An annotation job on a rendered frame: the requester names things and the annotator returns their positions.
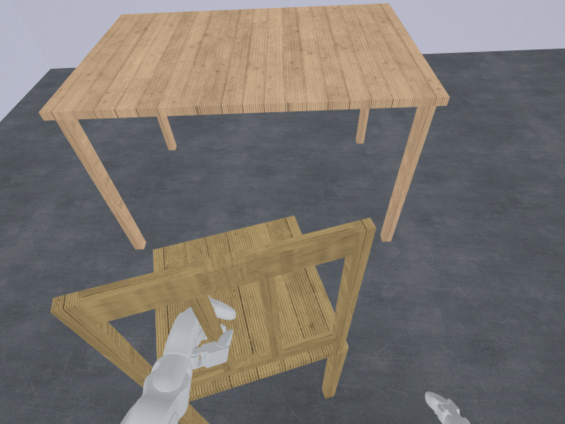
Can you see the chair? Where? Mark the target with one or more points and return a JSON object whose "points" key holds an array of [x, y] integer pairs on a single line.
{"points": [[266, 273]]}

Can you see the table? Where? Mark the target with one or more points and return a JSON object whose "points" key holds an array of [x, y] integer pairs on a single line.
{"points": [[335, 57]]}

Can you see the left robot hand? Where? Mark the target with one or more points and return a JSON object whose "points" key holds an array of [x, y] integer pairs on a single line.
{"points": [[186, 333]]}

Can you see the robot left forearm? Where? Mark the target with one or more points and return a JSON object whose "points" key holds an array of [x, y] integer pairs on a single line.
{"points": [[166, 392]]}

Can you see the right robot hand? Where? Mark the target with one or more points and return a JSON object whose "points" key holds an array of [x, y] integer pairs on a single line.
{"points": [[447, 411]]}

